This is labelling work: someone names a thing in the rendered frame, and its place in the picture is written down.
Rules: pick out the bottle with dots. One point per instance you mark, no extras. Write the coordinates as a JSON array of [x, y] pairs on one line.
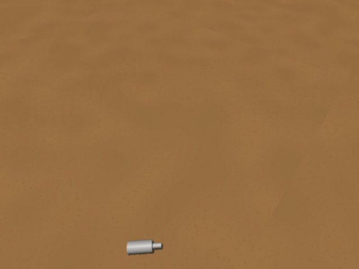
[[142, 246]]

